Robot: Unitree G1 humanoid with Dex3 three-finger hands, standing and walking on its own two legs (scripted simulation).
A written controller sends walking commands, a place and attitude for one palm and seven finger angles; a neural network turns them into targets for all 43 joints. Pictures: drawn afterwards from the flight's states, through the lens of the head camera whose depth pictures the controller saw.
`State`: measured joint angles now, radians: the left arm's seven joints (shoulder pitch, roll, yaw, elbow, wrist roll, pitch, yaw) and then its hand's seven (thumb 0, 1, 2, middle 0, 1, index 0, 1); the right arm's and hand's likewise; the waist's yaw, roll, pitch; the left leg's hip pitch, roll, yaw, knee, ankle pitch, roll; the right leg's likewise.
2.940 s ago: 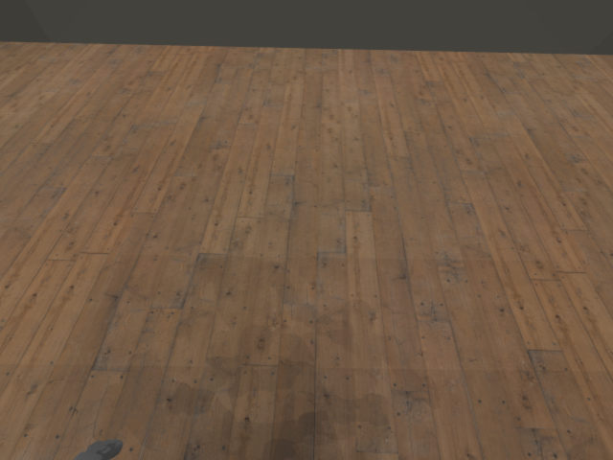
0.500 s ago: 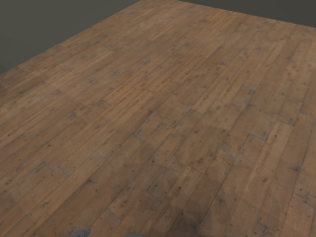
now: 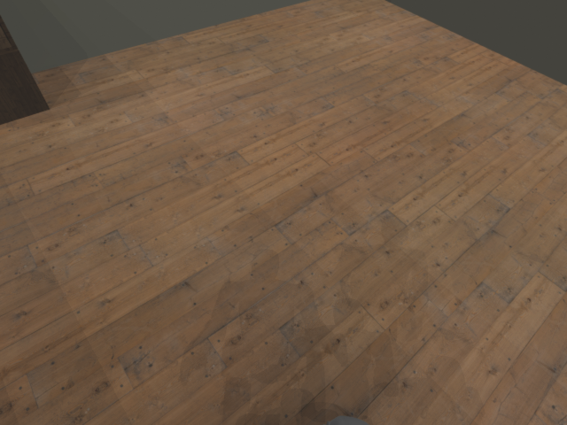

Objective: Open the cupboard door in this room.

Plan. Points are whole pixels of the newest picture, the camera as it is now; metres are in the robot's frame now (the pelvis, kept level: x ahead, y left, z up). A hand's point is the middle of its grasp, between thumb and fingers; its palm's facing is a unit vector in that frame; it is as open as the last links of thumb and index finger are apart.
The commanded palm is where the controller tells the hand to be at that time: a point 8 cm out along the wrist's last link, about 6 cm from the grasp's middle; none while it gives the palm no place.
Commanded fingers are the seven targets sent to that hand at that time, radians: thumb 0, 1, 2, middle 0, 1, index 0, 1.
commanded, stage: turn or walk to find it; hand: left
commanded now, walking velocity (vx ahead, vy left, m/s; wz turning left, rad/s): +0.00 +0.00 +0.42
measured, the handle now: out of the picture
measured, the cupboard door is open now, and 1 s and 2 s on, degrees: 0 0 0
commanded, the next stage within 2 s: stand and wait in 0.38 s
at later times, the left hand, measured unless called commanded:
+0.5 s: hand out of the picture +0.03 +0.16 -0.14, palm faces +0.21 -0.94 -0.27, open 7.4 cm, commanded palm none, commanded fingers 0.00 0.90 0.90 -0.20 -0.30 -0.20 -0.30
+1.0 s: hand out of the picture -0.11 +0.15 -0.18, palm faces +0.27 -0.95 -0.19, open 7.4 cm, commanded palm none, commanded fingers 0.00 0.90 0.90 -0.20 -0.30 -0.20 -0.30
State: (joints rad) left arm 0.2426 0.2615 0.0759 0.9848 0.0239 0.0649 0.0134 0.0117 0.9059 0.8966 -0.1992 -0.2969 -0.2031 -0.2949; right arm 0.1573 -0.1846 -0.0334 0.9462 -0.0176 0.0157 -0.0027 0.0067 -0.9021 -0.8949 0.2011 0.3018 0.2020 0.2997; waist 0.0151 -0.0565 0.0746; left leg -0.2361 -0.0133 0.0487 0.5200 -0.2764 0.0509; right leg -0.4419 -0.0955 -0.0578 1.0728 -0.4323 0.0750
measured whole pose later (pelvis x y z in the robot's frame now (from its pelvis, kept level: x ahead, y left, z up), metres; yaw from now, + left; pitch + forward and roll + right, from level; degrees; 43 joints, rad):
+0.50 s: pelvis -0.02 -0.04 +0.00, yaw +12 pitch -1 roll +1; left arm 0.20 0.16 0.03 0.91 0.03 0.01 0.02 0.01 0.90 0.90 -0.20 -0.30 -0.21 -0.30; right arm 0.25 -0.25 -0.09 0.99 -0.02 0.07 0.01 0.01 -0.90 -0.90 0.20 0.30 0.20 0.30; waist -0.03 0.04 0.05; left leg -0.47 -0.02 -0.03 1.10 -0.38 -0.04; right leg -0.19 -0.05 -0.11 0.50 -0.29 -0.03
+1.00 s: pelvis -0.04 -0.01 +0.00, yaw +13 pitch -3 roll +0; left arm 0.32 0.16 0.00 1.15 0.02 0.01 0.02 0.01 0.91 0.90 -0.20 -0.30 -0.20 -0.29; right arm 0.16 -0.16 -0.02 1.09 0.00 0.00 -0.03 0.00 -0.93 -0.89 0.20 0.30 0.20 0.30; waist 0.03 -0.01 0.03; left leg -0.14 0.01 0.07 0.46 -0.27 0.01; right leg -0.16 -0.07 -0.07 0.48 -0.26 0.03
